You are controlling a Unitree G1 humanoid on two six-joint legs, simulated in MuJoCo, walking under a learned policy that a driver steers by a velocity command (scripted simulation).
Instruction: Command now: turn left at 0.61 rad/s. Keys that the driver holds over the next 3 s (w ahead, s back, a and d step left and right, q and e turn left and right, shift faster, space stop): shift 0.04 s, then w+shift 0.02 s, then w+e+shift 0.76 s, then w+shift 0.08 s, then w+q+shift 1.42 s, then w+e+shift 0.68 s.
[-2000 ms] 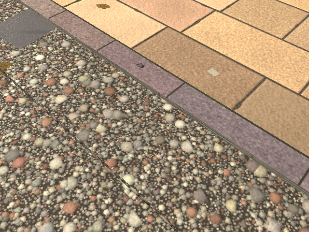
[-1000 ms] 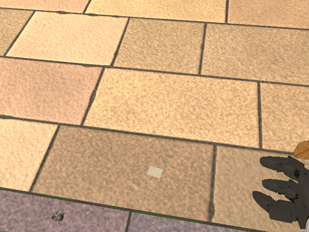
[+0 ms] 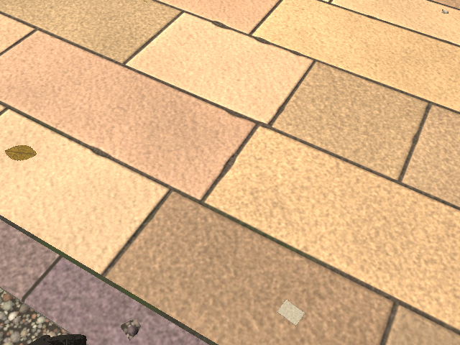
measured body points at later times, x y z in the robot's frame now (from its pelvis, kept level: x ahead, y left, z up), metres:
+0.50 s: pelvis +0.09 -0.07 +0.02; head +0.12 -0.09 +0.47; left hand +0.13 +0.20 -0.10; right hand +0.33 -0.30 -0.04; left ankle +0.10 +0.04 -0.70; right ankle +0.05 -0.14 -0.72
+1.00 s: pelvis +0.29 -0.23 -0.01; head +0.30 -0.25 +0.44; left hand +0.58 -0.08 -0.08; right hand +0.20 -0.50 -0.14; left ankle +0.18 +0.04 -0.60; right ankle +0.29 -0.29 -0.70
